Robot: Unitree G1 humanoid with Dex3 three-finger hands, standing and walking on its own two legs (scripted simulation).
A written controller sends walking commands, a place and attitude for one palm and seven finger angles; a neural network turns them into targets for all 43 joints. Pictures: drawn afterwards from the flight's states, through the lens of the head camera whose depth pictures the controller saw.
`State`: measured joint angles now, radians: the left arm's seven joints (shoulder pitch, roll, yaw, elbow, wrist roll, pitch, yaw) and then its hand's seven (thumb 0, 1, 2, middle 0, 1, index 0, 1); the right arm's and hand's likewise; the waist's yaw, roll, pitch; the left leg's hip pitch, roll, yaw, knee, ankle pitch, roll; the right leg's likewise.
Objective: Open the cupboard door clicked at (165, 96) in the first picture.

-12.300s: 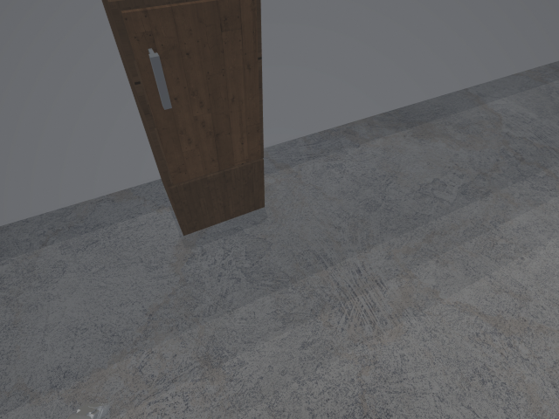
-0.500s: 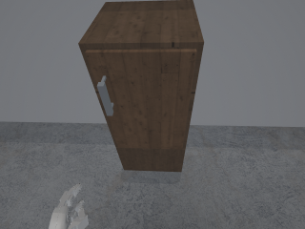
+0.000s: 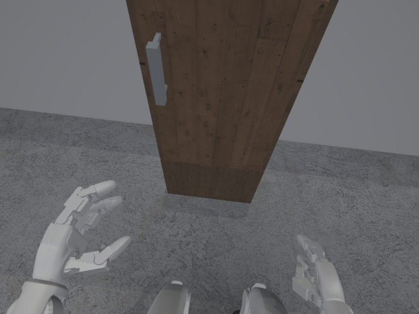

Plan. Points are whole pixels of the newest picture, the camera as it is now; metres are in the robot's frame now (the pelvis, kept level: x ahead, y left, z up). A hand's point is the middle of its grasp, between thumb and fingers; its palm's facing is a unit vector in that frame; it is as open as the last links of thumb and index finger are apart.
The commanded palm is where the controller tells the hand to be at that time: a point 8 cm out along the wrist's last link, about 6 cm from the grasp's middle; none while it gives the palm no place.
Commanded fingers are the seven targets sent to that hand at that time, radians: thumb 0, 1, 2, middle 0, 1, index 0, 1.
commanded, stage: raise the hand with hooked fingers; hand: left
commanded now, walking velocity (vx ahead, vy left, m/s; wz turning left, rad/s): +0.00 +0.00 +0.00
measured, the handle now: (159, 70) +0.60 +0.19 +0.09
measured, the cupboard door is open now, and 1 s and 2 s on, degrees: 0 0 0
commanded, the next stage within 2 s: move the hooked fingers beside the handle in 1.44 s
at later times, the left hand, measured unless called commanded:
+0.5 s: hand (77, 209) +0.26 +0.25 +0.07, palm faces +0.00 -1.00 -0.06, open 12.9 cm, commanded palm +0.24 +0.30 +0.08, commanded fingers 0.00 -0.48 0.31 -0.30 -1.18 -0.30 -1.18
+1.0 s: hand (61, 164) +0.32 +0.28 +0.11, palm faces +0.01 -1.00 -0.05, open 14.0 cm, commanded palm +0.28 +0.33 +0.10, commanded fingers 0.00 -0.50 0.30 -0.30 -1.20 -0.30 -1.20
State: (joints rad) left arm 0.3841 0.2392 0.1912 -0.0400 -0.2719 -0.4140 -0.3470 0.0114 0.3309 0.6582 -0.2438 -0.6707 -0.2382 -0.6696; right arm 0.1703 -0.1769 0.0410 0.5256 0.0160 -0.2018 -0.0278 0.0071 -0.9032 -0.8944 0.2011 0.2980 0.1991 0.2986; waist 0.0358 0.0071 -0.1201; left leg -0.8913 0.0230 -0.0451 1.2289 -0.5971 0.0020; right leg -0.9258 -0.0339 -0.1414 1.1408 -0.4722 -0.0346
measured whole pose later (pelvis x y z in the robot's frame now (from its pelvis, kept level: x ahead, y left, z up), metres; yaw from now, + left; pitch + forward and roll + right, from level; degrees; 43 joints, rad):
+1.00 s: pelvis +0.02 +0.01 +0.04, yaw -1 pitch +13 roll -2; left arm -0.04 0.42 0.44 0.42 -0.36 -0.29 -0.50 -0.01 -0.50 0.30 -0.30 -1.20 -0.30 -1.20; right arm 0.28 -0.28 0.05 0.56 0.03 -0.19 -0.06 0.01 -0.90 -0.89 0.20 0.30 0.20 0.30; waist -0.01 0.02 -0.10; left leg -0.69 0.02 0.00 0.98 -0.51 0.02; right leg -0.74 -0.03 -0.10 0.90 -0.38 -0.01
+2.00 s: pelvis +0.01 +0.01 +0.04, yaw -2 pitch +15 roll -2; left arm -0.33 0.45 0.44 0.69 -0.28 -0.32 -0.49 -0.01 -0.50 0.30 -0.31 -1.20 -0.30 -1.20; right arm 0.30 -0.28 0.05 0.56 0.03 -0.13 -0.06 0.01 -0.90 -0.89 0.20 0.30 0.20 0.30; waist -0.05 0.00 -0.10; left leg -0.75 0.02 0.01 0.99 -0.50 0.02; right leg -0.81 -0.02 -0.08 0.92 -0.37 -0.01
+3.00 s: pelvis +0.01 +0.02 +0.02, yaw -4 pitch +23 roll -3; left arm -0.89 0.70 0.52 1.21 -0.11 -0.38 -0.44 -0.01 -0.50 0.30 -0.31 -1.20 -0.30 -1.20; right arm 0.38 -0.29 0.07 0.60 0.00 0.05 -0.04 0.00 -0.90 -0.89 0.20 0.30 0.20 0.30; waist -0.18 0.00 -0.09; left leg -0.96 0.05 0.01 1.08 -0.52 0.03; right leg -1.01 0.00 -0.08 0.97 -0.36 -0.01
